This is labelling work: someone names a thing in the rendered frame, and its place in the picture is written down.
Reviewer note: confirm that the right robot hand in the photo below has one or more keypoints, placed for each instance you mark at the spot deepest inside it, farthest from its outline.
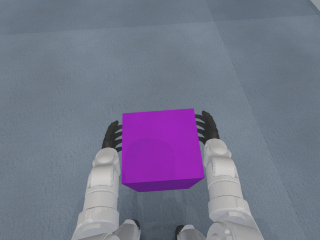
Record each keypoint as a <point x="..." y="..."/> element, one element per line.
<point x="210" y="128"/>

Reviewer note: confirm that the carton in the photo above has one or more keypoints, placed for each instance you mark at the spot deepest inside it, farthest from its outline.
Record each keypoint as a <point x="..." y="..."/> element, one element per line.
<point x="160" y="150"/>

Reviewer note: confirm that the robot left thigh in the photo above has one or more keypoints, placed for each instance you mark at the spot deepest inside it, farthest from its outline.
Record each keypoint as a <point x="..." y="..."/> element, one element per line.
<point x="128" y="231"/>

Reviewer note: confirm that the robot left forearm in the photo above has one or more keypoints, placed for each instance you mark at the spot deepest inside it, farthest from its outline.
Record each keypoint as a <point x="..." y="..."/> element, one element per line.
<point x="100" y="213"/>

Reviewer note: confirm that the right robot upper arm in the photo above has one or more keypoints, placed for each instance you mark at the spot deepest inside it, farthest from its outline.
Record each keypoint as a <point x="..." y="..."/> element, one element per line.
<point x="227" y="230"/>

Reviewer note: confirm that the robot right forearm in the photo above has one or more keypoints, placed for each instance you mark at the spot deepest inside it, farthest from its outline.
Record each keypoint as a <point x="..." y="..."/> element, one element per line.
<point x="225" y="194"/>

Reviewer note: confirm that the left robot hand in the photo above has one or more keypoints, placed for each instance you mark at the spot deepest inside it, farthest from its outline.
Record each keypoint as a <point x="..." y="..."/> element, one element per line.
<point x="110" y="136"/>

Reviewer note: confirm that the right robot shin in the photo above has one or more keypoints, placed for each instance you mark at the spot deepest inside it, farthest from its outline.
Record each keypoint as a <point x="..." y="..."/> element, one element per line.
<point x="189" y="226"/>

